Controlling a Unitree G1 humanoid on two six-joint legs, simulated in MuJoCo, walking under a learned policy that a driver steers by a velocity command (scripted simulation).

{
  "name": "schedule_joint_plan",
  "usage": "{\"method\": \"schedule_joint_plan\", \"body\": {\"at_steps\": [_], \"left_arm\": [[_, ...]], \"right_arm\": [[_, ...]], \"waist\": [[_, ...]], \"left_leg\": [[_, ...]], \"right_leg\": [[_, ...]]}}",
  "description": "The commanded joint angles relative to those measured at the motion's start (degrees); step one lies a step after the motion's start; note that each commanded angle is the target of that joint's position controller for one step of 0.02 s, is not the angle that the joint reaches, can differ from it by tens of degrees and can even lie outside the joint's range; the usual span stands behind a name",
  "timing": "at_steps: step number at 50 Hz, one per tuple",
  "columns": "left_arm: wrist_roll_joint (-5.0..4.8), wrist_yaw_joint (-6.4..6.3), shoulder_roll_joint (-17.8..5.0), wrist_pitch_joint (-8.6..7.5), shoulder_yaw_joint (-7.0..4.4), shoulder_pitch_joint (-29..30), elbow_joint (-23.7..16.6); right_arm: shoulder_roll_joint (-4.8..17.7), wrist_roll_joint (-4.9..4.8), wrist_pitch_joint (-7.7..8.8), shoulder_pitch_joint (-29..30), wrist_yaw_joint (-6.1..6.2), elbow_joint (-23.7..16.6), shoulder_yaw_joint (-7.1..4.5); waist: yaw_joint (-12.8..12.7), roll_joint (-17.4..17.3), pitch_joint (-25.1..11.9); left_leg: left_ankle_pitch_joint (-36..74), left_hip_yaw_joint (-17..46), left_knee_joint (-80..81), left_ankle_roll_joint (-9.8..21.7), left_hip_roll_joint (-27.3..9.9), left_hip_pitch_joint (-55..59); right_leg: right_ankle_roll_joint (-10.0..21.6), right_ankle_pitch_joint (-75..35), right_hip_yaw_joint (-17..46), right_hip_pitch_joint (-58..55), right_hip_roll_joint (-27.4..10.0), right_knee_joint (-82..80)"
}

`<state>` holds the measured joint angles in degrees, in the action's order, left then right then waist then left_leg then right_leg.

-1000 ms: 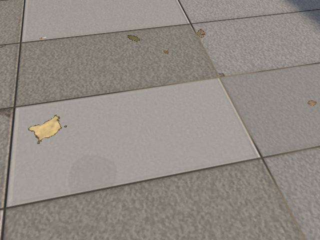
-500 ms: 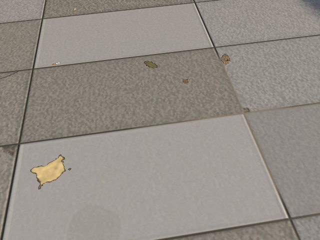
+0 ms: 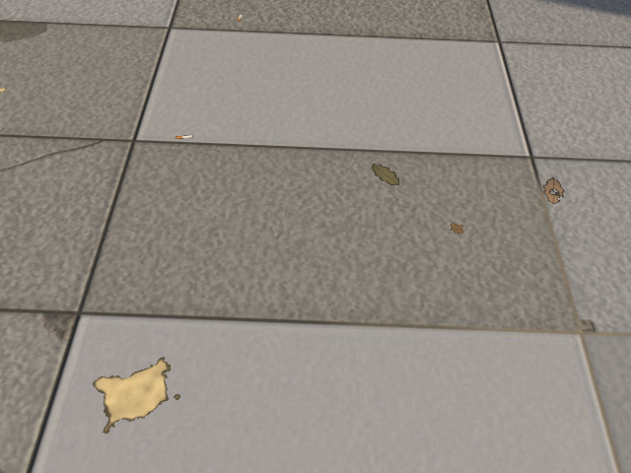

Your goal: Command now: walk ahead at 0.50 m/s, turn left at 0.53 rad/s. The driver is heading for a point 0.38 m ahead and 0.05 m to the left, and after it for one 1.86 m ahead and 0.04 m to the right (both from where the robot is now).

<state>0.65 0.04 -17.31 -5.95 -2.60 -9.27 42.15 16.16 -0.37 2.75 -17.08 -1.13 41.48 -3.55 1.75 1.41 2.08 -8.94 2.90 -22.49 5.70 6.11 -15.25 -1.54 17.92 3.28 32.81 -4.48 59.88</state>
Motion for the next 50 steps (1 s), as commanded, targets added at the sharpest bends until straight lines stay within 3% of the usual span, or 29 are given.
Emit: {"method": "schedule_joint_plan", "body": {"at_steps": [1, 5, 8, 11, 13, 14, 15, 16, 17, 18, 19, 20, 23, 26, 29, 31, 35, 36, 37, 38, 39, 40, 41, 42, 44, 46, 48, 50], "left_arm": [[0.42, -0.39, -4.18, 0.30, -1.22, 0.48, -3.95], [-0.15, 0.28, -2.47, -0.21, -0.50, 8.92, -5.85], [-0.92, 0.91, -3.78, -0.75, -0.90, 12.34, -7.14], [-1.11, 1.31, -5.78, -1.44, -1.85, 11.06, -7.14], [-0.77, 0.87, -7.52, -1.93, -3.07, 3.24, -5.25], [0.22, 0.39, -10.14, -2.12, -3.93, -4.68, -4.47], [0.93, 0.18, -15.05, -1.33, -5.22, -11.37, -2.84], [-0.74, 0.63, -11.59, -0.87, -4.64, -12.07, -2.24], [-0.91, 0.44, -7.35, -0.56, -3.49, -9.28, -3.09], [-0.41, 0.31, -5.94, -0.10, -2.91, -6.36, -3.42], [-0.15, 0.29, -4.69, 0.16, -2.43, -4.26, -3.04], [0.16, 0.20, -3.69, 0.13, -2.02, -3.14, -2.71], [-0.30, 0.25, -4.37, -0.51, -2.41, -2.88, -1.33], [-0.25, 0.14, -6.57, -0.65, -3.17, -3.49, 0.12], [-0.57, 0.10, -7.36, -0.25, -3.22, -4.53, 1.41], [-1.32, 0.36, -8.04, 0.22, -3.13, -7.19, 3.12], [-2.95, 0.70, -10.70, 1.64, -3.55, -10.50, 5.74], [-3.04, 0.60, -11.37, 1.98, -3.66, -10.49, 6.17], [-3.18, 0.46, -11.91, 2.25, -3.66, -9.89, 6.50], [-3.13, 0.34, -11.02, 2.36, -3.17, -9.77, 6.80], [-1.95, 0.31, -7.95, 1.97, -1.88, -9.69, 5.89], [-0.98, 0.66, -0.45, 1.16, 0.50, -15.71, 4.01], [-2.46, 0.71, -5.19, 0.38, -0.64, -13.67, 5.17], [-3.85, 0.80, -8.20, 0.26, -1.77, -9.48, 3.47], [-2.61, 0.41, -7.00, 0.73, -1.86, -5.87, 2.85], [-2.59, 0.25, -5.02, 2.54, -1.99, -8.65, 3.93], [-2.56, 0.14, -2.78, 3.91, -1.70, -8.24, 3.64], [-2.25, 0.08, -2.32, 4.49, -1.72, -5.67, 2.54]], "right_arm": [[9.68, -0.29, 1.03, 1.76, 1.23, -4.50, -2.64], [10.10, -0.78, 0.36, -1.49, 2.06, -3.26, -2.87], [9.99, -1.22, -0.15, -4.25, 2.20, -2.12, -2.95], [9.67, -1.07, -0.71, -4.24, 2.45, -2.02, -3.05], [7.76, -0.84, -0.94, -2.88, 2.33, -2.72, -2.48], [4.65, -0.23, -0.70, -2.32, 2.06, -3.80, -1.29], [1.00, -1.30, -0.13, -9.78, 2.10, -5.19, -0.12], [5.51, -1.87, 0.14, -10.72, 2.21, -4.81, -0.58], [9.54, -1.79, -0.12, -5.33, 2.18, -4.70, -1.74], [9.75, -1.19, -0.48, -1.42, 2.21, -5.40, -1.96], [9.03, -0.64, -0.58, 0.78, 2.04, -6.15, -2.08], [8.06, -0.74, -0.82, 1.05, 1.72, -6.42, -2.22], [4.69, -1.23, -1.69, 1.16, 1.19, -7.20, -1.61], [3.82, -0.85, -1.78, 4.16, 0.92, -8.48, -1.21], [2.58, -0.75, -1.07, 8.55, 0.03, -9.13, -0.53], [1.23, -0.60, -0.39, 12.82, -0.53, -10.25, 0.17], [3.03, -0.64, 0.60, 17.68, -1.42, -12.12, -0.14], [4.12, -0.61, 0.81, 16.46, -1.46, -11.92, -0.59], [5.67, -0.40, 0.98, 12.40, -1.31, -10.85, -1.41], [8.16, -0.12, 1.00, 4.12, -0.84, -8.19, -2.84], [11.82, 0.58, 0.71, -5.50, 0.06, -6.15, -4.21], [17.39, 1.51, 0.41, -8.57, 0.74, -5.84, -5.00], [12.68, 1.51, 0.47, -9.15, 0.70, -6.13, -3.82], [9.98, 1.11, 0.70, -6.17, 0.61, -5.46, -2.79], [6.13, 0.64, 1.33, 0.23, 0.35, -4.59, -1.73], [4.08, 1.04, 2.48, 3.94, 0.17, -4.08, -1.44], [4.33, 1.00, 3.52, 5.26, 0.36, -2.86, -1.80], [5.23, 1.35, 3.88, 5.18, 0.87, -1.60, -2.25]], "waist": [[-1.87, -4.18, -3.26], [1.45, -5.57, -2.07], [2.53, -6.12, -1.83], [1.07, -7.82, -2.12], [-3.18, -8.27, -5.59], [-6.89, -4.33, -12.68], [-5.11, 11.74, -20.90], [-5.41, 14.44, -19.87], [-6.79, 7.73, -11.79], [-6.28, 3.96, -7.00], [-5.22, 3.15, -3.43], [-3.88, 4.36, -1.98], [-2.75, 5.14, -0.92], [-2.98, 3.19, -0.67], [-4.63, 1.97, -0.11], [-5.85, 1.19, 1.26], [-5.61, 2.30, 3.09], [-4.25, 3.06, 2.17], [-1.24, 3.64, -0.52], [3.26, 3.05, -5.80], [7.41, 0.92, -13.66], [4.26, -14.57, -22.77], [6.45, -12.52, -26.17], [5.85, -11.01, -16.51], [2.21, -8.09, -7.61], [-1.25, -8.73, -5.10], [-2.60, -6.71, -2.58], [-2.71, -5.34, -0.58]], "left_leg": [[14.08, 14.44, 10.30, 10.87, -14.22, 2.20], [7.82, 11.95, 9.12, 7.22, -10.88, -0.73], [4.35, 15.95, 6.35, 6.41, -12.38, 2.50], [4.12, 20.97, 1.30, 5.24, -14.02, 7.23], [7.76, 20.32, -5.97, 3.00, -11.12, 6.01], [3.79, 16.39, -19.54, 0.96, -8.01, 0.17], [-18.18, 7.78, -38.78, -3.47, 0.36, -19.47], [-25.12, 7.47, -48.44, -4.38, -3.35, -28.95], [-19.94, 7.69, -51.64, -4.85, -5.92, -31.38], [-15.60, 5.51, -51.28, -5.20, -7.85, -30.18], [-12.68, 5.05, -48.79, -5.40, -9.31, -28.91], [-10.77, 4.82, -46.80, -5.33, -10.87, -26.61], [-8.02, 2.94, -43.01, -5.80, -12.32, -24.73], [-1.94, 2.74, -36.38, -6.57, -13.03, -26.89], [6.60, 0.98, -25.89, -5.99, -12.30, -23.89], [8.52, -1.13, -19.01, -5.26, -10.89, -20.87], [3.31, -3.23, -10.71, -3.59, -9.32, -18.68], [1.61, -3.53, -8.83, -2.96, -8.39, -15.65], [1.83, -4.62, -6.40, -1.96, -6.79, -8.51], [4.58, -5.78, -4.46, -0.50, -5.33, 4.34], [7.35, 0.95, -7.86, 2.11, -12.49, 22.16], [-0.06, 27.12, -4.39, 10.41, -29.40, 40.69], [-4.11, 35.57, 1.42, 11.51, -30.79, 38.29], [-3.14, 26.39, 2.51, 9.18, -28.64, 32.07], [1.46, 14.68, 6.06, 6.80, -24.08, 18.55], [3.90, 8.35, 10.75, 6.08, -22.30, 10.23], [6.90, 4.04, 14.00, 6.52, -22.64, 6.83], [8.76, -0.08, 15.45, 6.20, -22.56, 6.81]], "right_leg": [[-2.08, -7.32, -0.04, 2.94, -0.37, -8.24], [-2.56, -21.90, -0.42, -2.98, 3.12, -24.40], [-1.88, -22.35, 0.92, -4.74, 4.38, -29.43], [0.09, -15.99, 1.92, -7.36, 4.65, -32.48], [2.92, -14.91, 0.80, -19.17, 3.99, -35.89], [6.49, -13.02, 7.58, -33.05, -3.93, -34.25], [15.82, -3.84, 31.02, -53.53, -17.26, -36.78], [17.35, 9.92, 43.03, -53.81, -20.71, -41.11], [14.60, 12.19, 34.94, -46.80, -17.95, -42.58], [12.49, 5.95, 26.43, -39.71, -15.30, -43.18], [11.80, -0.40, 20.61, -33.75, -12.88, -44.64], [11.01, -4.68, 15.88, -29.87, -10.99, -46.09], [11.87, -11.32, 7.92, -25.82, -9.88, -49.75], [12.81, -18.06, 2.56, -27.31, -10.74, -51.06], [11.70, -21.41, -3.43, -27.54, -9.03, -51.27], [11.72, -21.23, -4.71, -27.39, -8.64, -51.60], [11.68, -26.31, -1.82, -33.02, -11.51, -48.87], [11.08, -30.80, -1.46, -34.10, -11.81, -46.54], [9.99, -38.84, -2.35, -33.90, -10.94, -41.56], [8.34, -43.74, -4.40, -30.78, -8.32, -32.14], [5.83, -31.81, -5.82, -19.64, -5.57, -17.70], [1.65, 7.03, -6.15, 1.86, 3.78, 3.97], [1.55, 15.95, 2.96, 6.19, 3.98, 12.74], [1.90, 12.68, 2.88, 10.94, 1.45, 14.98], [1.84, 4.49, 1.17, 9.03, -2.40, 10.29], [1.43, -0.02, 1.82, 2.52, -3.96, 7.95], [0.74, -2.22, 2.07, 2.43, -4.23, 5.88], [0.25, -6.65, 2.85, 5.14, -4.29, 1.77]]}}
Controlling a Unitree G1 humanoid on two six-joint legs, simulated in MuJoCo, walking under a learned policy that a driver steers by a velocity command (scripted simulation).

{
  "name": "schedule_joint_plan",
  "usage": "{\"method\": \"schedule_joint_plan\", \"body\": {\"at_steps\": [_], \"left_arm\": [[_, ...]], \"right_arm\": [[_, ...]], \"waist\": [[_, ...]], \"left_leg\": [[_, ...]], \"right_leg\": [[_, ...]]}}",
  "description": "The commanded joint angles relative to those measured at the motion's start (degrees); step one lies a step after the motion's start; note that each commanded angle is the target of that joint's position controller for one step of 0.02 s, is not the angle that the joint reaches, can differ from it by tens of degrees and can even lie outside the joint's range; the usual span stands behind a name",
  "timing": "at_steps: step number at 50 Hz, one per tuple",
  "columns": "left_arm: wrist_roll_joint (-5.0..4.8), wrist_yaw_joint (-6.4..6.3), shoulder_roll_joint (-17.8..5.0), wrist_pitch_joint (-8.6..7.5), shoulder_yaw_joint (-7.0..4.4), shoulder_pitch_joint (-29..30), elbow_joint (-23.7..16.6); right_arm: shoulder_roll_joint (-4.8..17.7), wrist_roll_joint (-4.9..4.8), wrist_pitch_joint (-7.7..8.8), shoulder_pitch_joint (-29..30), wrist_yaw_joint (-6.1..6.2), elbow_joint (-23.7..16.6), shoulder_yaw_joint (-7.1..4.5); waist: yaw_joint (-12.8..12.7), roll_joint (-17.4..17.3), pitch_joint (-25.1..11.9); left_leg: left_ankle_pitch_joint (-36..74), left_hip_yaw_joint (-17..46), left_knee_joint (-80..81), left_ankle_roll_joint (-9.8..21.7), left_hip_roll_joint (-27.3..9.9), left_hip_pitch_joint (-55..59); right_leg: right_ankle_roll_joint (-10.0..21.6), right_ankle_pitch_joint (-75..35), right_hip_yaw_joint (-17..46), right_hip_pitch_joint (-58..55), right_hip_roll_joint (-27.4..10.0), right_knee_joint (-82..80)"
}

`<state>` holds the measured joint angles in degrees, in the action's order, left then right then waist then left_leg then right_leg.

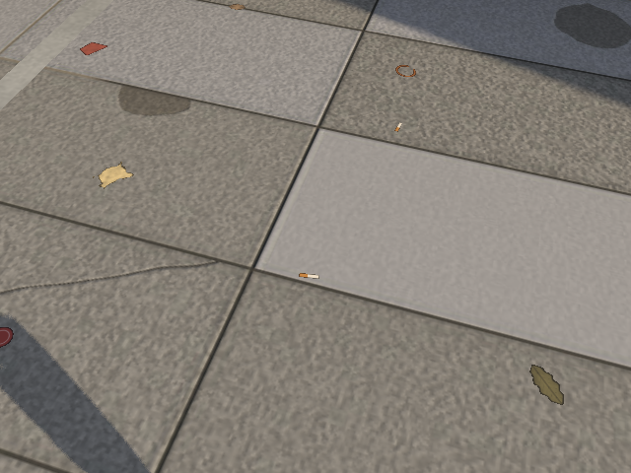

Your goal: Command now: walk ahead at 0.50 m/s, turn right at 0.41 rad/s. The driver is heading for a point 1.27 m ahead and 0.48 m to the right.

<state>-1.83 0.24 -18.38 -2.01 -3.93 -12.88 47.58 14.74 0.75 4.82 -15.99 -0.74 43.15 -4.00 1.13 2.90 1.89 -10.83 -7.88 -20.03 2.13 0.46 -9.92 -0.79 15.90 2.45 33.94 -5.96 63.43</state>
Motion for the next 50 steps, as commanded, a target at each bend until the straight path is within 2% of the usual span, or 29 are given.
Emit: {"method": "schedule_joint_plan", "body": {"at_steps": [1, 5, 10, 12, 13, 14, 15, 16, 17, 18, 19, 20, 21, 22, 25, 30, 32, 35, 37, 38, 39, 40, 41, 42, 43, 44, 45, 47, 50], "left_arm": [[0.35, 0.07, -1.08, 0.58, -0.35, -0.79, -3.32], [0.67, 1.68, 0.09, 0.10, 0.39, 6.11, -5.41], [0.72, 3.08, -1.00, 0.33, 0.35, 12.69, -9.11], [0.77, 3.33, -2.43, 0.54, -0.43, 11.17, -9.82], [0.64, 3.25, -3.80, 0.72, -1.31, 7.11, -9.23], [0.38, 2.89, -6.16, 0.82, -2.90, -1.22, -7.18], [0.22, 1.87, -10.91, 1.29, -5.17, -11.10, -4.48], [-0.38, 1.18, -18.39, 1.15, -6.38, -10.19, -4.67], [0.38, 1.65, -14.77, -0.04, -4.97, -11.28, -7.20], [0.89, 1.92, -10.77, -1.05, -3.87, -9.60, -6.76], [0.67, 1.82, -9.07, -1.61, -3.37, -6.82, -6.92], [0.61, 1.63, -6.64, -1.70, -2.65, -2.59, -7.61], [1.35, 1.30, -5.09, -1.79, -2.05, -0.05, -8.68], [1.67, 1.06, -4.78, -1.78, -1.90, 0.88, -9.37], [1.17, 0.03, -6.72, -2.04, -2.40, -0.83, -9.05], [0.63, -1.16, -7.62, -1.32, -2.75, -4.68, -7.96], [0.38, -1.23, -7.78, -1.02, -2.86, -6.81, -7.20], [0.27, -1.50, -7.13, -0.45, -2.82, -8.31, -6.70], [0.60, -1.65, -7.04, -0.11, -2.90, -7.56, -6.80], [0.76, -1.60, -5.89, -0.02, -2.52, -7.01, -6.93], [1.17, -1.33, -3.30, -0.18, -1.53, -7.09, -7.29], [2.25, -1.35, -0.30, -0.43, -0.39, -10.70, -7.92], [-0.12, -1.27, 0.99, -1.04, 0.19, -17.93, -8.19], [-0.73, -1.38, -4.92, -1.16, -0.77, -14.46, -7.11], [-0.29, -1.30, -7.04, -1.11, -1.33, -7.21, -8.39], [0.59, -1.34, -6.31, -1.18, -1.19, -3.36, -9.31], [1.25, -1.12, -5.36, -1.47, -1.20, -1.68, -10.00], [1.02, -0.55, -3.26, -1.60, -0.88, -2.80, -9.90], [1.53, -0.28, -0.88, -1.60, 0.12, 0.35, -11.25]], "right_arm": [[7.00, 0.32, 1.79, 3.62, 0.75, -2.67, -1.96], [9.22, -0.12, 1.29, 2.13, 1.49, -1.03, -2.64], [11.48, -1.74, -0.38, -1.20, 1.65, 1.55, -3.65], [13.12, -2.26, -1.21, -0.58, 1.78, 1.73, -4.08], [13.86, -2.55, -1.74, 0.12, 1.88, 1.59, -4.23], [13.67, -2.89, -2.25, 1.26, 1.93, 1.32, -4.01], [11.96, -2.00, -2.05, 0.24, 2.19, 0.71, -3.21], [3.09, 0.72, -0.77, -4.95, 1.64, -2.52, -0.48], [5.99, -1.31, 1.57, -0.53, 1.07, -3.14, -0.31], [9.53, -3.72, 2.85, 5.82, 0.62, -4.70, -1.21], [8.88, -3.25, 3.58, 6.97, 0.89, -4.92, -0.88], [9.09, -1.54, 3.70, 6.83, 1.37, -4.04, -1.13], [9.73, -0.72, 3.23, 5.74, 1.45, -3.62, -1.60], [9.70, -0.45, 2.53, 5.20, 1.31, -3.49, -1.78], [7.15, 0.12, 1.03, 6.85, 1.29, -4.21, -1.20], [4.70, -0.44, 1.18, 17.17, 0.41, -6.77, 0.07], [5.29, -1.06, 1.56, 19.93, -0.11, -7.67, 0.02], [7.25, -1.28, 2.32, 20.55, -0.80, -8.15, -0.59], [8.40, -1.37, 2.88, 17.12, -0.94, -7.28, -1.13], [9.08, -1.05, 3.17, 12.45, -0.77, -5.80, -1.67], [10.92, -0.12, 3.49, 6.03, -0.49, -4.60, -2.42], [14.36, 0.49, 3.41, -2.01, -0.31, -3.80, -3.18], [16.90, 0.00, 2.49, -6.61, -1.04, -0.40, -4.05], [11.25, -1.50, 2.38, -4.83, -1.21, -1.37, -2.70], [8.57, -1.46, 2.00, -1.30, -0.97, -1.81, -1.83], [7.91, -0.67, 1.70, 1.24, -0.94, -2.16, -1.31], [6.92, -0.30, 1.54, 2.74, -0.82, -1.76, -0.94], [5.71, -0.14, 1.76, 3.12, -0.57, -1.04, -0.38], [8.28, -1.14, 1.88, 1.41, -0.23, 0.48, -0.92]], "waist": [[-1.81, -6.57, 0.14], [0.43, -5.44, 2.23], [2.16, -5.19, 4.25], [0.30, -6.61, 1.91], [-2.27, -7.39, -1.05], [-7.16, -6.52, -5.37], [-11.11, -2.76, -10.63], [-4.11, 14.39, -13.73], [-7.36, 7.43, -23.11], [-8.66, 3.25, -15.31], [-6.63, 0.44, -10.54], [-4.10, -1.65, -7.10], [-1.96, -0.57, -6.14], [-0.95, -0.32, -5.62], [-0.62, -1.40, -3.69], [-4.49, 1.23, -0.98], [-5.64, 1.62, -0.67], [-5.30, 2.38, -0.93], [-3.31, 4.30, -1.67], [-0.95, 4.52, -3.55], [1.99, 3.07, -9.07], [3.22, -5.71, -17.62], [0.61, -24.69, -20.95], [2.48, -15.45, -14.53], [3.46, -9.85, -7.31], [2.61, -5.93, -3.90], [1.42, -5.72, -1.79], [-0.48, -8.60, -2.24], [-0.12, -8.01, -1.42]], "left_leg": [[11.34, 8.47, 13.23, 9.40, -16.45, 2.18], [12.20, 0.98, 13.92, 7.70, -15.39, 3.56], [16.01, -2.41, 10.16, 6.01, -17.91, 12.47], [32.59, -3.97, 3.56, 4.80, -18.03, 14.85], [42.30, -4.93, -3.27, 3.94, -17.41, 14.92], [46.18, -6.76, -14.70, 2.21, -15.28, 11.92], [34.67, -7.05, -30.92, -0.69, -12.87, 0.27], [-18.05, -3.63, -52.66, -5.27, -1.60, -26.51], [-24.51, 11.54, -60.11, -4.59, 1.53, -33.27], [-19.10, 12.91, -59.73, -2.87, -1.36, -38.41], [-14.12, 12.86, -55.26, -1.67, -3.92, -37.38], [-10.88, 12.95, -50.10, -1.73, -5.94, -33.48], [-8.59, 13.50, -46.86, -1.87, -7.14, -28.75], [-7.51, 13.41, -44.77, -2.32, -7.28, -26.17], [-3.00, 11.54, -36.18, -4.73, -6.25, -25.03], [14.92, 10.60, -15.40, -6.17, -2.16, -20.51], [16.79, 11.07, -11.94, -5.94, -1.12, -18.76], [12.88, 12.75, -7.94, -4.49, -0.65, -18.21], [8.51, 12.07, -7.00, -2.77, -0.66, -14.80], [8.95, 10.62, -4.88, -1.27, -0.23, -8.60], [8.75, 13.04, -5.75, 1.45, -3.81, 2.53], [6.67, 25.78, -7.81, 6.33, -13.99, 19.23], [-10.31, 52.50, 1.13, 14.37, -23.22, 30.61], [-23.21, 53.40, 4.16, 12.73, -22.08, 26.70], [-20.18, 44.15, 4.65, 10.52, -19.81, 19.36], [-12.76, 37.82, 5.43, 9.77, -17.52, 12.67], [-6.61, 33.49, 6.43, 9.92, -15.67, 8.22], [0.82, 27.66, 8.32, 9.60, -12.96, 4.58], [7.72, 23.06, 10.93, 11.34, -13.28, 3.19]], "right_leg": [[-0.55, -7.75, 3.73, 4.89, -2.68, -4.72], [0.34, -17.70, 0.05, 3.11, -1.50, -17.81], [3.51, -12.49, -3.52, 4.56, -0.19, -25.31], [5.64, -6.74, -6.76, -0.24, 2.88, -25.89], [6.97, -4.22, -8.75, -6.14, 5.41, -25.96], [8.88, -6.22, -10.12, -17.53, 8.59, -29.22], [11.47, -8.29, -4.01, -34.72, 7.34, -30.62], [22.13, -0.60, 28.20, -52.74, -7.88, -35.94], [25.92, 9.80, 46.90, -57.18, -13.32, -46.61], [22.40, 6.47, 39.85, -53.08, -12.36, -48.55], [20.38, 1.79, 32.88, -45.69, -10.03, -47.80], [18.67, -4.87, 26.70, -37.63, -7.72, -47.54], [18.02, -10.44, 22.86, -31.90, -6.03, -48.36], [17.95, -13.23, 21.27, -28.80, -5.08, -49.54], [17.95, -20.39, 16.05, -23.31, -3.34, -51.03], [13.71, -13.49, 11.83, -19.12, 1.02, -50.50], [13.24, -10.84, 14.02, -19.96, 0.11, -49.38], [12.40, -9.53, 18.86, -25.45, -1.76, -44.42], [11.48, -12.45, 20.78, -27.64, -2.76, -40.88], [10.41, -16.83, 19.85, -27.51, -1.27, -37.18], [8.59, -18.80, 16.97, -25.09, 1.68, -27.75], [5.88, -5.33, 11.82, -14.75, 6.99, -10.98], [2.60, 18.12, 7.21, 3.80, 12.25, 4.88], [2.38, 15.63, 9.86, 9.74, 8.39, 10.39], [2.42, 10.46, 8.09, 10.95, 6.60, 10.69], [2.43, 7.04, 6.40, 9.29, 4.84, 9.05], [2.48, 4.46, 6.11, 8.02, 3.19, 5.57], [2.36, 2.53, 4.45, 3.73, 1.15, 0.50], [1.06, -0.16, 1.86, 4.57, 0.04, -8.17]]}}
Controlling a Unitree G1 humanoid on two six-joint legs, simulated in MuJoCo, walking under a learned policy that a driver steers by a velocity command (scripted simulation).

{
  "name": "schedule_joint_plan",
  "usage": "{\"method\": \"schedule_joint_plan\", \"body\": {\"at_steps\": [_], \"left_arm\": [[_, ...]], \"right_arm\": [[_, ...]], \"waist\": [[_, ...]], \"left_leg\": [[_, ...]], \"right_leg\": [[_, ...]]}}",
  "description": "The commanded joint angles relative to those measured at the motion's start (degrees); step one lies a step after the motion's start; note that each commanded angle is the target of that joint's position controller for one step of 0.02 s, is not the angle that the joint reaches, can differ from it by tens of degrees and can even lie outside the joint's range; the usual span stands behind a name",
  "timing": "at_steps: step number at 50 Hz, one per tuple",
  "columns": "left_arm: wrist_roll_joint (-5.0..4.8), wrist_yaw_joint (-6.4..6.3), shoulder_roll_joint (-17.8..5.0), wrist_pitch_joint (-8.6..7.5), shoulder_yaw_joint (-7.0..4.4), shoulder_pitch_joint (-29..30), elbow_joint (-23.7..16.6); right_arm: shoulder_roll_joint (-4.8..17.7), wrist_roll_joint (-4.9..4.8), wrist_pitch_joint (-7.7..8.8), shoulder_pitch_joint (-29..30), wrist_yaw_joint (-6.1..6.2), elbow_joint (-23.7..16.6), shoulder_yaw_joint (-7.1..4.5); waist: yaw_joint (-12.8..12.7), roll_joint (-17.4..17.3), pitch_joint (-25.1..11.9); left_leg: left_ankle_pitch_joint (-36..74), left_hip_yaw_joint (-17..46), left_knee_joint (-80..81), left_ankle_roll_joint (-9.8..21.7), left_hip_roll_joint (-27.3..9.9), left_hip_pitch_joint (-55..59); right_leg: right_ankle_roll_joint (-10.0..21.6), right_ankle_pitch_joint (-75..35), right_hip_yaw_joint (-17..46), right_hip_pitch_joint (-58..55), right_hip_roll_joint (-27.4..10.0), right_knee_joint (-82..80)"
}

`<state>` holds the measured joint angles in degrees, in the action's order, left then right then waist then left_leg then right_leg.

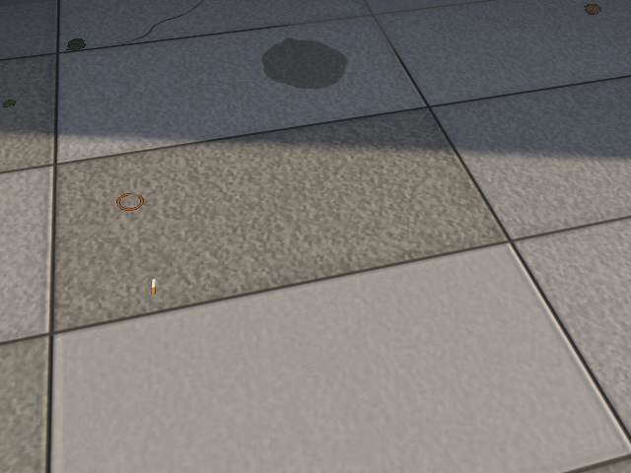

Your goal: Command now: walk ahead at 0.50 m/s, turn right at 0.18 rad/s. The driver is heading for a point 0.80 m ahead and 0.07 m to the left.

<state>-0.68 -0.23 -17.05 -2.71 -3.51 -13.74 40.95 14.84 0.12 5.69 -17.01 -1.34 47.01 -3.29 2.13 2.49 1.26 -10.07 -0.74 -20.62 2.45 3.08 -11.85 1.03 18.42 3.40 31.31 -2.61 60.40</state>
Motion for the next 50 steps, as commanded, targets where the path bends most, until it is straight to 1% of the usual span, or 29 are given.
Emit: {"method": "schedule_joint_plan", "body": {"at_steps": [1, 5, 9, 11, 12, 13, 14, 15, 16, 17, 18, 19, 20, 22, 24, 29, 33, 36, 38, 39, 40, 41, 42, 43, 44, 45, 46, 47, 50], "left_arm": [[0.51, 0.32, -1.67, -1.04, 0.06, 3.01, -5.15], [0.12, 1.11, -0.98, -1.66, 0.76, 9.72, -6.41], [-0.45, 1.93, -2.13, -1.94, 0.54, 14.81, -8.27], [-0.41, 2.26, -3.33, -2.11, 0.11, 14.24, -8.48], [-0.19, 2.21, -4.38, -2.17, -0.49, 10.99, -7.66], [0.15, 1.88, -6.45, -2.08, -1.70, 4.16, -5.46], [0.53, 1.30, -9.61, -1.88, -2.97, -5.49, -3.34], [1.24, 0.93, -15.95, -1.37, -4.32, -11.36, -2.42], [0.47, 1.16, -11.94, -1.15, -3.26, -12.89, -1.87], [0.25, 1.30, -9.33, -1.28, -2.13, -8.72, -2.10], [0.33, 1.36, -7.69, -1.34, -1.56, -4.93, -2.60], [0.64, 1.61, -6.14, -1.45, -1.06, -1.85, -2.67], [1.06, 1.77, -4.93, -1.79, -0.68, 0.15, -2.80], [0.96, 1.89, -4.88, -2.51, -0.84, 1.37, -2.25], [0.78, 1.65, -5.98, -3.14, -1.20, 0.52, -1.03], [0.38, 0.60, -7.74, -2.76, -1.57, -3.55, 1.96], [-0.22, 0.27, -8.86, -2.01, -1.84, -8.38, 5.06], [-0.46, -0.08, -9.31, -1.02, -2.12, -9.67, 6.77], [-0.41, -0.34, -10.05, -0.38, -2.34, -8.96, 7.20], [-0.37, -0.47, -10.08, -0.02, -2.25, -7.94, 7.17], [0.11, -0.67, -8.57, 0.17, -1.54, -8.05, 6.74], [0.90, -0.41, -3.69, -0.60, 0.18, -12.72, 4.84], [0.70, -0.06, -0.98, -1.83, 1.12, -15.43, 5.87], [-0.82, 0.38, -7.03, -2.74, -0.41, -9.80, 5.04], [-1.64, 0.50, -8.09, -3.28, -0.73, -5.08, 3.55], [-1.08, 0.21, -7.62, -3.36, -0.72, -2.50, 3.11], [-0.37, 0.04, -7.04, -2.98, -0.99, -2.24, 3.23], [-0.19, 0.04, -5.90, -2.38, -0.93, -3.73, 3.62], [0.23, -0.25, -3.45, -0.98, -0.51, -3.56, 3.55]], "right_arm": [[9.11, -0.63, 0.84, 2.05, 0.53, -3.03, -1.85], [10.85, -1.23, -0.02, -0.48, 0.76, -1.46, -2.01], [11.54, -1.73, -1.02, -4.38, 0.77, 0.88, -1.98], [12.42, -1.82, -1.70, -4.48, 1.00, 1.56, -2.20], [12.93, -1.91, -2.01, -3.58, 1.16, 1.58, -2.27], [12.19, -1.87, -2.20, -3.51, 1.30, 1.58, -1.93], [10.03, -0.94, -2.08, -3.00, 1.45, 0.57, -0.91], [4.14, -0.10, -1.02, -8.15, 1.24, -1.36, 1.10], [6.38, -0.66, 0.11, -7.30, 0.96, -0.55, 0.72], [10.59, -2.12, 0.66, -2.83, 0.56, -1.86, -0.56], [10.37, -2.25, 0.76, 0.54, 0.56, -2.52, -0.50], [9.71, -1.39, 0.54, 1.99, 0.69, -2.62, -0.56], [9.16, -0.87, -0.04, 1.35, 0.81, -2.32, -0.77], [6.89, -0.72, -1.23, -0.37, 0.84, -1.52, -0.38], [6.23, -0.34, -1.88, 1.88, 1.09, -2.28, -0.25], [4.46, -0.25, -1.18, 12.09, 0.39, -4.81, 0.58], [4.61, -0.86, -0.62, 19.01, -0.71, -7.08, 0.93], [5.64, -0.88, -0.26, 20.77, -1.60, -8.41, 0.77], [7.14, -0.78, -0.07, 17.43, -1.72, -7.74, 0.17], [8.66, -0.64, -0.02, 11.73, -1.46, -6.11, -0.76], [11.63, -0.41, -0.08, 2.55, -0.90, -3.48, -2.16], [17.21, 0.69, -0.31, -5.45, -0.36, -2.37, -3.49], [16.01, -0.37, -0.73, -7.89, -0.62, -1.17, -3.24], [11.87, -1.12, -0.81, -5.76, -0.48, -1.45, -1.94], [10.50, -1.01, -0.87, -1.43, -0.26, -2.16, -1.50], [9.22, -0.49, -0.89, 2.08, -0.21, -2.70, -1.11], [7.59, 0.16, -0.71, 4.34, -0.34, -3.05, -0.65], [6.87, 0.65, -0.50, 5.42, -0.42, -3.09, -0.44], [7.97, 0.08, 0.32, 5.19, -0.30, -1.95, -0.83]], "waist": [[-0.65, -6.95, -0.60], [1.69, -6.67, 0.24], [2.71, -7.12, 1.50], [1.21, -7.62, 1.14], [-1.24, -7.62, -0.59], [-4.64, -6.64, -4.85], [-8.92, -4.26, -11.82], [-8.08, 9.68, -20.01], [-8.95, 11.40, -22.80], [-8.25, 7.29, -13.58], [-6.81, 4.29, -8.39], [-5.19, 2.10, -4.52], [-3.20, 2.91, -3.02], [-1.24, 3.38, -2.70], [-0.97, 2.15, -1.43], [-4.06, 0.57, 1.12], [-6.49, 0.13, 2.79], [-5.94, 0.68, 2.89], [-3.67, 2.01, 0.56], [-0.32, 2.06, -3.00], [3.51, 0.83, -9.58], [3.66, -8.75, -19.51], [3.28, -17.73, -24.67], [4.52, -12.75, -17.61], [3.43, -10.08, -10.15], [1.94, -6.76, -5.76], [0.07, -6.63, -3.11], [-1.59, -8.00, -3.06], [-3.02, -7.23, -1.64]], "left_leg": [[8.21, 14.31, 12.07, 11.02, -15.73, 4.95], [11.12, 7.90, 12.38, 9.11, -13.64, 3.88], [12.14, 7.95, 10.34, 7.88, -16.14, 8.19], [16.34, 8.00, 7.65, 6.81, -17.41, 10.85], [23.50, 6.68, 3.63, 5.86, -16.74, 10.95], [30.78, 4.31, -4.57, 4.54, -14.35, 9.38], [25.20, 1.95, -18.02, 2.42, -11.73, 1.40], [-0.07, -1.63, -40.82, -1.92, -3.10, -21.00], [-22.81, 5.71, -49.29, -1.73, -1.87, -28.85], [-19.70, 6.25, -52.37, -0.97, -5.26, -33.65], [-14.48, 4.70, -50.46, -0.67, -7.80, -33.06], [-10.72, 4.05, -47.08, -1.07, -9.33, -31.25], [-7.86, 4.53, -44.37, -1.42, -10.81, -27.75], [-4.91, 4.08, -42.02, -2.44, -11.17, -23.73], [-0.78, 3.95, -37.82, -3.46, -11.33, -25.33], [14.42, 2.68, -19.51, -3.78, -9.67, -24.85], [16.46, 2.01, -11.98, -2.82, -7.92, -24.33], [10.93, 2.22, -8.73, -0.72, -7.17, -24.89], [6.55, 0.40, -7.59, 0.90, -5.24, -18.78], [6.54, -1.52, -6.21, 2.27, -3.33, -10.27], [8.57, -0.19, -7.68, 4.37, -4.85, 4.21], [7.10, 20.12, -9.16, 11.74, -19.16, 27.79], [-3.30, 40.56, -0.64, 16.89, -25.51, 36.35], [-10.39, 37.19, 2.03, 14.18, -23.64, 31.82], [-8.96, 29.69, 3.67, 12.08, -21.87, 23.63], [-4.46, 24.37, 5.50, 11.20, -19.76, 15.66], [0.23, 20.27, 7.47, 10.60, -17.73, 9.47], [2.80, 18.02, 9.10, 10.54, -16.69, 5.86], [8.70, 12.71, 12.69, 11.81, -15.89, 1.47]], "right_leg": [[-1.08, -5.57, 0.40, 6.96, -3.54, -8.92], [-1.62, -17.34, -2.06, 1.73, -1.83, -22.63], [-0.34, -17.79, -2.49, 0.17, -0.45, -28.37], [1.23, -14.58, -2.95, -2.44, 0.30, -30.64], [2.34, -14.20, -4.14, -7.84, 1.50, -32.53], [3.88, -14.32, -5.32, -17.98, 2.83, -33.81], [6.69, -15.12, 0.08, -33.07, -2.54, -31.89], [15.43, -8.21, 24.74, -53.84, -17.41, -34.30], [17.70, -0.94, 38.10, -54.40, -19.89, -41.64], [15.16, 1.59, 30.92, -47.38, -17.96, -42.89], [13.62, -1.24, 23.74, -39.63, -15.33, -44.04], [12.89, -5.62, 18.91, -32.65, -13.01, -46.04], [12.22, -9.57, 15.50, -27.58, -11.21, -47.91], [12.72, -14.31, 11.62, -22.59, -9.87, -50.77], [13.32, -18.17, 8.47, -21.40, -9.61, -52.38], [11.08, -19.91, 2.16, -22.39, -7.54, -53.52], [10.62, -18.68, 1.89, -27.55, -9.55, -52.25], [9.50, -23.20, 2.70, -33.89, -12.04, -48.62], [8.26, -33.95, 2.31, -36.00, -12.02, -43.95], [7.11, -43.14, 0.55, -35.32, -10.14, -37.18], [5.35, -42.65, -1.76, -29.80, -7.12, -25.79], [1.67, -23.42, -4.71, -9.72, -0.82, -4.24], [-0.10, 14.90, 0.54, 4.28, 6.40, 8.24], [0.64, 14.42, 4.10, 10.82, 2.93, 13.22], [1.24, 8.87, 2.09, 12.83, -0.05, 12.08], [1.08, 4.08, 0.64, 11.17, -2.34, 9.12], [0.80, 0.76, 0.67, 8.19, -4.07, 6.03], [0.46, -1.22, 0.96, 4.70, -4.97, 4.65], [-1.20, -4.74, 0.13, 3.84, -5.78, -0.29]]}}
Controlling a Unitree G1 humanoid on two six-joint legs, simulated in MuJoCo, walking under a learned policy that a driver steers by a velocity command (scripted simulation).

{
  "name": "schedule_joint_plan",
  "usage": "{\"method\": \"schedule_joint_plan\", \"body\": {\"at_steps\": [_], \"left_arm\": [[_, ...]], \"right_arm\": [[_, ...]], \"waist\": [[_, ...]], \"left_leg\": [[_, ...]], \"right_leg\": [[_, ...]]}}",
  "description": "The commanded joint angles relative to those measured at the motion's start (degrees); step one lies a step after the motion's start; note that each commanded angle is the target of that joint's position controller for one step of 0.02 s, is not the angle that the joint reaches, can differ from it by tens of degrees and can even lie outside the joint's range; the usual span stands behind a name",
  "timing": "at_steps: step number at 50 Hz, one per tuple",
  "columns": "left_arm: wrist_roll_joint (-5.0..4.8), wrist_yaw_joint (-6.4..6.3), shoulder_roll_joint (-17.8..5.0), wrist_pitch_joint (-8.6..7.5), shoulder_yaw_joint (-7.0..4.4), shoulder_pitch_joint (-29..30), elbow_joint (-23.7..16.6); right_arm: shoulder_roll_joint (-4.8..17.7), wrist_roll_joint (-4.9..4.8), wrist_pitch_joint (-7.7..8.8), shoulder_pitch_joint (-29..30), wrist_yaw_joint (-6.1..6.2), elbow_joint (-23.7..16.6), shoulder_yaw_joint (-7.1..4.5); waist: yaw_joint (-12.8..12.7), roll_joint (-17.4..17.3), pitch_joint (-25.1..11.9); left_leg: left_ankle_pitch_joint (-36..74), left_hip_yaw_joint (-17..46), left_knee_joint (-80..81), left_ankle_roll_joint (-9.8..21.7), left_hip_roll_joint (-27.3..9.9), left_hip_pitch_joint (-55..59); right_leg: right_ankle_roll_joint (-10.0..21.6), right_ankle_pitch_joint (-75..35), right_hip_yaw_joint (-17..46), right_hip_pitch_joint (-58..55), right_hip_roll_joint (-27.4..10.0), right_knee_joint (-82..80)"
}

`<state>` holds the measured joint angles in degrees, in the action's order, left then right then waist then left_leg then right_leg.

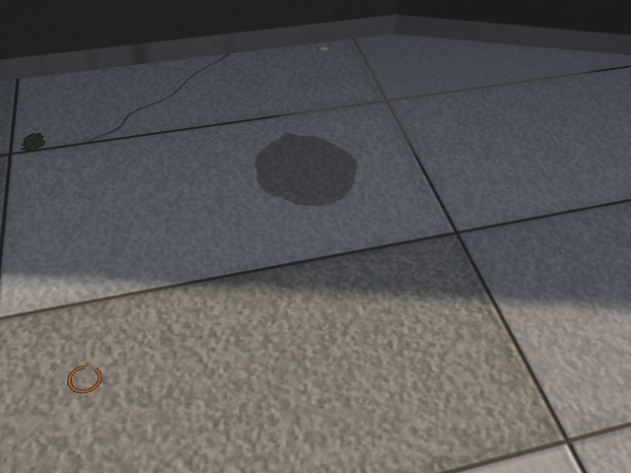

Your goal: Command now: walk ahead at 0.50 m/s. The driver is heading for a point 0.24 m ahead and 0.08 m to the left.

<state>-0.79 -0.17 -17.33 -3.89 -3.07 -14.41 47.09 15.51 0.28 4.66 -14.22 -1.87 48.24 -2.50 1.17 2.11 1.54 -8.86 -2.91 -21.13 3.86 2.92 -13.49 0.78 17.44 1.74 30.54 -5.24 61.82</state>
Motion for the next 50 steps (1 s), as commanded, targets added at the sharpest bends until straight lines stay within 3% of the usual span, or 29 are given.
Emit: {"method": "schedule_joint_plan", "body": {"at_steps": [1, 4, 6, 9, 12, 13, 14, 15, 16, 17, 18, 19, 20, 23, 26, 28, 29, 30, 31, 32, 36, 43, 50], "left_arm": [[0.54, -0.39, -3.08, 0.30, -0.88, -0.81, -3.35], [1.15, -0.10, -1.54, -0.21, -0.29, 3.86, -4.40], [1.09, 0.49, -0.62, -0.70, 0.13, 7.86, -5.05], [0.87, 1.25, -1.73, -0.86, -0.10, 10.36, -5.77], [1.58, 1.68, -4.32, -1.16, -1.03, 7.00, -4.80], [2.06, 1.41, -5.69, -1.28, -1.68, 2.70, -3.02], [2.67, 0.94, -9.30, -1.34, -2.45, -0.86, -2.45], [3.41, 0.49, -10.24, -0.60, -2.16, -2.10, -2.29], [2.19, 0.69, -5.27, 0.27, -0.97, -3.24, -1.83], [1.18, 1.12, -4.37, 0.74, -0.50, -0.98, -1.86], [1.21, 1.15, -4.01, 1.02, -0.32, 3.07, -2.23], [1.43, 1.08, -3.40, 1.18, 0.02, 6.97, -2.67], [1.89, 0.83, -3.69, 1.30, -0.07, 9.81, -2.77], [2.68, 0.25, -3.43, 1.78, -0.19, 12.48, -1.94], [1.50, -0.28, -3.39, 2.16, -0.13, 12.68, -0.40], [1.21, -0.36, -1.69, 2.44, 0.50, 10.62, 1.31], [1.54, -0.34, -1.51, 2.59, 0.61, 9.67, 1.93], [1.51, -0.51, -1.25, 2.86, 0.37, 8.31, 1.81], [1.95, -0.83, -1.77, 2.97, 0.39, 9.34, 2.25], [1.75, -1.01, -1.79, 3.02, 0.24, 8.95, 2.59], [1.45, -1.13, -1.61, 3.12, 0.17, 7.53, 5.10], [0.88, -1.08, -1.77, 3.57, 0.03, 7.93, 8.16], [0.71, -1.62, -2.31, 4.31, -0.09, 7.94, 10.91]], "right_arm": [[7.99, -0.10, 1.40, 1.77, 0.51, -2.68, -1.82], [8.67, 0.06, 0.77, 1.30, 1.34, -1.57, -1.86], [9.22, -0.11, 0.33, -1.51, 1.76, -0.25, -1.87], [9.57, -0.60, -0.70, -3.23, 2.12, 1.50, -1.82], [9.97, -1.03, -1.78, -1.06, 2.58, 2.21, -2.05], [9.12, -0.90, -1.98, -1.01, 2.66, 2.29, -1.81], [7.34, 0.24, -1.83, -3.45, 2.65, 2.04, -1.12], [2.04, 1.10, -1.41, -12.50, 2.18, 3.31, 0.63], [3.28, 0.05, -1.83, -13.34, 1.94, 4.75, 0.67], [7.37, -1.09, -2.64, -9.54, 1.94, 4.03, -0.43], [7.49, -1.52, -3.71, -5.68, 2.54, 3.37, -0.74], [7.09, -1.10, -4.88, -3.60, 3.20, 3.18, -0.94], [6.87, -0.66, -5.95, -3.18, 3.85, 3.04, -1.11], [4.40, -0.09, -6.75, -5.29, 4.72, 4.80, -0.73], [3.43, 0.40, -6.49, -5.41, 4.26, 6.15, -0.61], [3.99, 1.64, -6.38, -3.89, 3.90, 5.88, -0.58], [5.75, 1.70, -6.25, -2.43, 4.05, 4.88, -0.63], [9.02, 0.70, -6.03, -0.61, 4.10, 5.64, -1.45], [6.56, 0.51, -5.31, 0.91, 3.92, 5.60, -0.99], [5.00, 0.87, -4.61, 1.52, 3.90, 5.98, -0.52], [4.61, 0.20, -2.97, 0.26, 3.73, 7.43, -0.32], [4.46, -0.06, -3.55, -0.92, 3.90, 9.22, -0.05], [3.79, -0.08, -3.93, -0.58, 3.82, 10.43, 0.15]], "waist": [[-1.75, -6.22, -1.06], [-1.13, -5.44, 0.10], [0.87, -5.51, -0.93], [1.45, -6.35, -1.89], [-1.73, -6.59, -3.60], [-3.51, -5.41, -5.74], [-3.78, -0.26, -10.80], [-0.49, 10.74, -18.85], [-2.15, 11.31, -23.62], [-2.58, 6.89, -19.15], [-1.80, 3.73, -13.48], [-0.99, 2.66, -9.12], [0.35, 4.57, -7.35], [1.69, 6.74, -6.89], [2.23, 5.07, -7.52], [1.88, 2.91, -4.97], [0.62, 0.44, -2.16], [-2.34, -7.17, 0.52], [-1.61, -7.97, 1.35], [-2.14, -8.65, 1.00], [-1.45, -5.65, -1.39], [-0.61, -2.65, -3.13], [-0.85, -2.25, -2.72]], "left_leg": [[9.11, 13.63, 13.90, 10.58, -15.66, 3.15], [26.96, 5.56, 11.81, 8.10, -12.19, 1.64], [29.16, 3.25, 10.58, 6.81, -11.02, 2.23], [27.92, 4.54, 7.50, 6.02, -12.93, 7.31], [27.25, 6.37, 0.25, 3.87, -14.07, 10.89], [28.11, 5.66, -5.39, 2.40, -11.65, 10.44], [19.24, 3.43, -14.88, -0.34, -7.71, 6.31], [-10.86, 2.74, -30.58, -4.11, -2.28, -7.83], [-31.45, 6.66, -38.49, -5.73, -1.34, -10.89], [-31.67, 8.30, -41.35, -5.91, -3.23, -13.03], [-28.97, 7.38, -41.20, -6.19, -4.74, -14.88], [-26.33, 6.93, -38.55, -6.70, -6.01, -14.53], [-23.00, 7.06, -34.98, -7.15, -7.26, -11.21], [-16.63, 4.52, -24.51, -7.33, -6.22, -1.63], [-4.05, 2.56, -12.96, -5.79, -5.25, 5.55], [-0.33, 3.79, -6.53, -3.82, -6.28, 7.80], [-3.41, 7.28, -2.18, -2.20, -9.50, 5.25], [-15.05, 7.31, -1.43, -0.80, -8.94, -3.83], [-19.55, 7.35, 1.08, -1.31, -8.20, -8.83], [-18.45, 7.36, 2.20, -2.41, -8.23, -9.89], [-5.23, 5.90, -0.59, -3.98, -7.20, -3.80], [4.42, 4.67, -2.53, -3.44, -6.40, 0.41], [6.59, 3.98, -2.12, -3.42, -5.90, 1.37]], "right_leg": [[-1.54, -6.41, 1.71, 6.21, -3.34, -4.66], [-2.25, -15.85, -0.40, 2.63, -1.38, -17.94], [-2.16, -23.11, -2.14, -1.64, 1.09, -24.97], [-1.08, -25.00, -0.84, -3.43, 2.45, -30.30], [1.45, -22.04, -0.08, -8.25, 3.29, -34.96], [2.54, -26.29, -1.02, -14.75, 4.11, -37.52], [4.71, -49.46, 3.65, -25.18, -1.73, -35.49], [14.40, -64.24, 16.86, -43.24, -14.15, -31.73], [18.27, -57.29, 23.00, -43.25, -17.04, -34.11], [16.43, -42.23, 21.32, -36.93, -14.61, -37.47], [14.07, -30.75, 18.99, -30.65, -12.51, -40.10], [12.61, -22.17, 16.64, -23.74, -10.97, -42.98], [11.24, -14.95, 14.87, -17.92, -9.42, -45.48], [10.16, -8.56, 9.15, -10.17, -5.73, -47.99], [8.90, 0.64, 6.99, -8.25, -4.56, -47.64], [4.68, 11.15, 5.97, -6.00, -2.20, -47.30], [2.46, 12.45, 4.87, -6.02, -0.42, -45.15], [0.70, 7.97, 0.88, -10.87, 3.28, -43.76], [0.04, 2.71, 0.24, -16.58, 3.69, -40.60], [0.46, -0.80, 0.02, -19.16, 3.66, -39.14], [1.87, -10.49, -0.09, -19.92, 3.35, -37.53], [1.64, -19.54, -0.47, -21.72, 3.27, -36.01], [1.42, -21.15, -0.38, -22.95, 3.09, -35.82]]}}
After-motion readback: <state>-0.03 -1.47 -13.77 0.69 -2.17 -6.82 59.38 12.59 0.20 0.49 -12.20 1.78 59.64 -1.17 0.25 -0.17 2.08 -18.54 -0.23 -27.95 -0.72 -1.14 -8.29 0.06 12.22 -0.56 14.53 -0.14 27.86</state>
